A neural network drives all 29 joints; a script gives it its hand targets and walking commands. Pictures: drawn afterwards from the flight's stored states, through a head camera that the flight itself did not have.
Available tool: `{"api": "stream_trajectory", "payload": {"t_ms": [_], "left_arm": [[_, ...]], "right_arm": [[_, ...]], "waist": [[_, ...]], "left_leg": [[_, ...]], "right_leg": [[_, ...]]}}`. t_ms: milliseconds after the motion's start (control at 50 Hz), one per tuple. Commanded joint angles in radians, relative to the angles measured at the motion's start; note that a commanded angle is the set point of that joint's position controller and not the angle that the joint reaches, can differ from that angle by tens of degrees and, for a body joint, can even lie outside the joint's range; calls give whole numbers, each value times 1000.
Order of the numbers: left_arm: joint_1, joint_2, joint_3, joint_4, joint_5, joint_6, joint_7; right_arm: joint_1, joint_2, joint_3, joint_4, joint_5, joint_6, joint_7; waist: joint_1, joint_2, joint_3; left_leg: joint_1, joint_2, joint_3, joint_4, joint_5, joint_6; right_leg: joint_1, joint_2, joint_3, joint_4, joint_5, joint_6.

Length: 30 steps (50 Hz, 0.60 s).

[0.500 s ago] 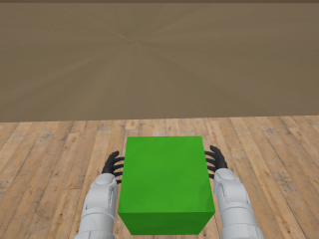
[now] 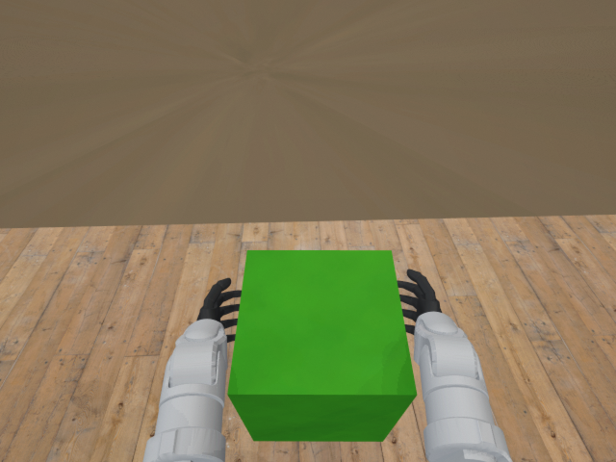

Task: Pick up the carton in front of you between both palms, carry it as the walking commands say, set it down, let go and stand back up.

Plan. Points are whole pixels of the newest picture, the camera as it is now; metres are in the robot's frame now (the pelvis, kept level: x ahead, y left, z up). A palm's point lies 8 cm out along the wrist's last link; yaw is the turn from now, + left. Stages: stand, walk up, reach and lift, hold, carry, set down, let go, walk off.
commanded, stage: reach and lift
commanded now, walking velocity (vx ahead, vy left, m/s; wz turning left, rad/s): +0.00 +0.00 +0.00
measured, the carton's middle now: (318, 351) +0.31 +0.00 -0.05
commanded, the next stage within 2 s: hold in 0.48 s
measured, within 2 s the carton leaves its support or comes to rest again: neither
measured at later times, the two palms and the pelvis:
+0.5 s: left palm (210, 327) +0.30 +0.15 +0.03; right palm (429, 317) +0.31 -0.15 +0.04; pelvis +0.02 +0.00 +0.00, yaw +0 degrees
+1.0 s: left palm (207, 329) +0.28 +0.15 +0.05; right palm (435, 320) +0.29 -0.15 +0.06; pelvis +0.00 +0.00 +0.00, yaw +0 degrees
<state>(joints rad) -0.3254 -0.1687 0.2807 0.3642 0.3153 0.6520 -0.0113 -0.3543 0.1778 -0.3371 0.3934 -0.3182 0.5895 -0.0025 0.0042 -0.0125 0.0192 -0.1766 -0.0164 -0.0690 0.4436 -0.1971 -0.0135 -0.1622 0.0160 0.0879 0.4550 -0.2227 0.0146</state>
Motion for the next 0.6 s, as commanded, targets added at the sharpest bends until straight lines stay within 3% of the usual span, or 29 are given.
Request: {"api": "stream_trajectory", "payload": {"t_ms": [0,220,440,580], "left_arm": [[-572,-948,-558,-62,-257,-57,-236],[-487,-931,-594,-148,-286,-31,-229],[-475,-908,-607,-192,-298,-6,-231],[-427,-895,-683,-303,-343,44,-219]], "right_arm": [[-465,960,561,44,239,7,275],[-374,953,602,-42,264,34,264],[-355,955,624,-87,280,62,255],[-297,931,690,-204,316,115,240]], "waist": [[1,18,-307],[1,12,-308],[5,3,-282],[-9,4,-309]], "left_leg": [[164,-74,11,-69,132,4],[207,-80,4,-87,243,1],[208,-85,6,-96,230,5],[248,-85,-3,-117,295,0]], "right_leg": [[27,81,-30,-91,120,-17],[84,84,-21,-110,236,-7],[106,81,-14,-121,250,-2],[162,77,-4,-139,333,2]]}}
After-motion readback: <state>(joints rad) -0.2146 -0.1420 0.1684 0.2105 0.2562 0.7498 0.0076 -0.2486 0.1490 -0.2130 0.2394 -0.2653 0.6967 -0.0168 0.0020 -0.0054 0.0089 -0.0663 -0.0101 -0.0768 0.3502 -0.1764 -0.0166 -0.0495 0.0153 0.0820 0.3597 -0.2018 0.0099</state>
